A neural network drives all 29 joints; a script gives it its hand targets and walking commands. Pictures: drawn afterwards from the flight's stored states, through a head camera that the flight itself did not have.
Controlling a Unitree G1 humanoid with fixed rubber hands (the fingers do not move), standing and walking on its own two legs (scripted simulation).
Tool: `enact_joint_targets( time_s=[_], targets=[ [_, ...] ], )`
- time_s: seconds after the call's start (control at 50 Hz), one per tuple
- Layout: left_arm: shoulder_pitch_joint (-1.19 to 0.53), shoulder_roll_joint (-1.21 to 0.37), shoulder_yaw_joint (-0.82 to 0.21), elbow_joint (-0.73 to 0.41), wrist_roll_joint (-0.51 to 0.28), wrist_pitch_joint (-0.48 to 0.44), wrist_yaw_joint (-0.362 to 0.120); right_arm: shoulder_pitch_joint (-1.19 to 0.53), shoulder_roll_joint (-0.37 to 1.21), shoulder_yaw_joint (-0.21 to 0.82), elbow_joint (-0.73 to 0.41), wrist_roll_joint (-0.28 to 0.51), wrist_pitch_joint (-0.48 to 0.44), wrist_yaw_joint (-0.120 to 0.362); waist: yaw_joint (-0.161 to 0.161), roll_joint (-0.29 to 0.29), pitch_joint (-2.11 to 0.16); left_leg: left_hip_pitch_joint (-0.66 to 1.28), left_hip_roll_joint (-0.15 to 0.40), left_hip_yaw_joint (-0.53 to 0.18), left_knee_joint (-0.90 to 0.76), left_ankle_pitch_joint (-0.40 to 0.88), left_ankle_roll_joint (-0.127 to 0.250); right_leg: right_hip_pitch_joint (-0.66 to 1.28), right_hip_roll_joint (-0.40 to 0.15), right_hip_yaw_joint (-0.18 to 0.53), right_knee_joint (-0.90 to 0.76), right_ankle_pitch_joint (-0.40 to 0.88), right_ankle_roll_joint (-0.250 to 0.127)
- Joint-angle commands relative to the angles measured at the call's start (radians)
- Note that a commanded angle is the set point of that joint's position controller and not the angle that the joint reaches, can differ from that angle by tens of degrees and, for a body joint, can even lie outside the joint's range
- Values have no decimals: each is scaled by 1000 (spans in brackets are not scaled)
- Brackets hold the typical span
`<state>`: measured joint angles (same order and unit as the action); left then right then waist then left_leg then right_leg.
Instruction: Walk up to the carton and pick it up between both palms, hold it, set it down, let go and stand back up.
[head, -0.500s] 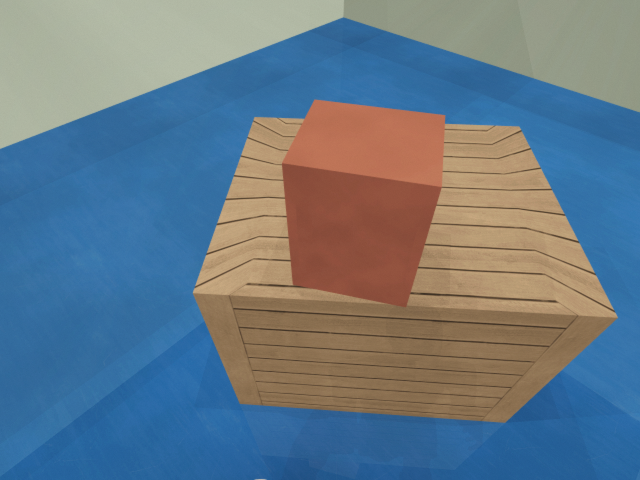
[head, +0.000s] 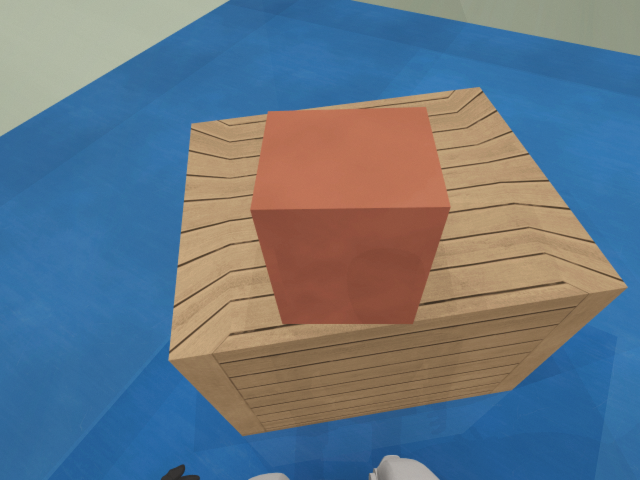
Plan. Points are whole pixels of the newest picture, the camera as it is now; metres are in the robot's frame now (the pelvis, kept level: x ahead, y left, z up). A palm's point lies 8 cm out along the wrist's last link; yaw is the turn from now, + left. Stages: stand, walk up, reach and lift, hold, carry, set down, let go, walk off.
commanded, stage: walk up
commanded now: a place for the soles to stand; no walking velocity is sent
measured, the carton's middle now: (346, 226) +0.47 -0.03 +0.00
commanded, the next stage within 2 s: none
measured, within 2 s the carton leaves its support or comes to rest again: neither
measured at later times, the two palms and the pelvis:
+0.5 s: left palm out of the picture +0.09 +0.25 -0.11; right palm out of the picture +0.04 -0.23 -0.11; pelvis -0.02 +0.01 +0.01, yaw -4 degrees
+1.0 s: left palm out of the picture +0.03 +0.24 -0.11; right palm out of the picture -0.05 -0.24 -0.11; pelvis -0.03 +0.01 +0.03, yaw -5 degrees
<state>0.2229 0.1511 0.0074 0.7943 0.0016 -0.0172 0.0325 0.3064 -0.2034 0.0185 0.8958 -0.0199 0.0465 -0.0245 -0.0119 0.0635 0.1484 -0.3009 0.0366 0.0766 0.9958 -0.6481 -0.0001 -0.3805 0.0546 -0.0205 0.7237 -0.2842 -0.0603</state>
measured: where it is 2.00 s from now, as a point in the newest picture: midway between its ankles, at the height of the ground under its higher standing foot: outside the picture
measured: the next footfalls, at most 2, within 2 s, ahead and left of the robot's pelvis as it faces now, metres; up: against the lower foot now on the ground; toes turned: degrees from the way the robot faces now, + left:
left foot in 0.14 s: +0.03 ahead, +0.14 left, +0.00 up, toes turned +1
right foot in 0.44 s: +0.03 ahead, -0.12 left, +0.00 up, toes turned -4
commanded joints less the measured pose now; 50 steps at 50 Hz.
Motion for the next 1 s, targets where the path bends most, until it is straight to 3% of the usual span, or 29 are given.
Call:
enact_joint_targets(
  time_s=[0.0,0.04,0.08,0.1,0.12,0.14,0.16,0.18,0.2,0.26,0.34,0.38,0.4,0.42,0.44,0.46,0.48,0.5,0.52,0.56,0.62,0.74,0.98],
  targets=[
    [27,189,40,-70,13,3,34,71,-73,-23,-70,3,-13,-8,20,-200,-149,-72,19,-92,-45,14,-19,133,-321,380,-281,539,-212],
    [-15,192,36,-70,27,8,26,97,-60,-25,-72,4,-28,-8,2,-184,-213,7,7,-75,-178,131,-19,146,-269,319,-212,631,-171],
    [-71,204,36,-70,28,20,13,99,-48,-31,-80,12,-50,-8,-33,-143,-253,136,1,-38,-435,422,-11,108,-196,225,-96,628,-105],
    [-82,200,35,-68,30,25,6,100,-67,-41,-92,12,-61,-9,-38,-92,-274,201,37,-83,-510,604,-5,70,-162,194,-18,569,-62],
    [-65,172,25,-69,21,28,0,70,-126,-58,-116,3,-67,-12,-22,19,-272,250,158,-232,-526,773,40,-31,-90,143,61,409,-6],
    [-33,149,19,-64,20,38,3,16,-191,-76,-146,0,-64,-15,0,116,-215,206,328,-416,-599,855,125,-113,-7,69,147,-21,51],
    [-28,158,29,-46,27,54,11,-7,-210,-87,-143,7,-59,-17,-9,125,-157,89,390,-423,-617,820,237,-79,-27,83,241,-300,67],
    [-31,159,36,-40,35,62,11,-50,-202,-90,-157,12,-58,-17,-7,143,-124,36,399,-419,-621,799,285,-70,-50,97,300,-322,68],
    [-50,168,41,-36,38,64,6,-75,-179,-82,-171,9,-55,-16,-9,120,-72,28,364,-355,-628,795,284,-100,-48,100,329,-322,71],
    [-51,146,40,-10,36,64,-6,-58,-162,-79,-180,-2,-61,-21,-6,130,-50,111,279,-253,-560,1011,224,-154,-48,95,306,-259,91],
    [-78,107,14,-15,29,46,-16,-36,-155,-76,-175,-6,-67,-7,-21,133,-138,188,200,-174,-511,950,166,-39,-48,31,43,-164,98],
    [-46,100,10,-4,23,34,-21,-61,-175,-74,-173,-8,-60,1,-1,125,-188,176,181,-147,-462,880,148,84,-38,-11,-139,-37,87],
    [-15,110,11,8,21,24,-21,-80,-180,-71,-171,-5,-54,7,22,86,-203,137,164,-124,-415,854,122,175,-38,-21,-266,124,76],
    [15,141,18,14,21,14,-20,-80,-164,-62,-174,-3,-52,14,31,44,-231,81,143,-110,-364,781,95,263,-79,30,-288,248,57],
    [26,195,31,14,23,7,-17,-46,-128,-48,-175,3,-54,20,21,-65,-280,13,109,-88,-313,650,56,343,-174,162,-258,415,19],
    [1,236,35,7,16,7,-16,3,-73,-24,-169,12,-54,22,-9,-182,-284,-21,41,-50,-305,384,18,316,-280,295,-285,432,-32],
    [-45,257,28,7,-8,13,-18,12,-53,-14,-161,19,-43,12,-23,-226,-250,121,24,-56,-388,261,19,115,-304,293,-300,265,-92],
    [-87,229,17,9,-9,19,-25,2,-72,-14,-146,16,-40,9,-32,-222,-194,186,42,-78,-471,314,24,24,-254,258,-320,125,-70],
    [-90,194,4,15,-7,22,-29,-12,-97,-16,-129,14,-46,12,-19,-194,-169,183,56,-94,-499,362,28,27,-195,202,-320,83,-31],
    [-57,182,-9,22,-2,17,-25,-20,-147,-30,-97,14,-55,23,6,-160,-149,113,71,-103,-517,427,39,95,-153,151,-298,119,6],
    [-28,209,-7,60,-10,9,-29,0,-131,-14,-70,12,-64,21,9,-166,-107,96,62,-82,-544,376,36,79,-172,179,-323,62,5],
    [-1,200,-19,110,-11,3,-29,27,-142,-9,-10,15,-73,20,11,-83,-54,66,65,-83,-602,312,35,56,-151,171,-355,-57,10],
    [37,203,-33,179,-4,-5,-22,42,-154,-3,53,13,-73,15,15,-55,-94,81,83,-90,-627,318,45,86,-131,142,-320,34,18]
  ],
)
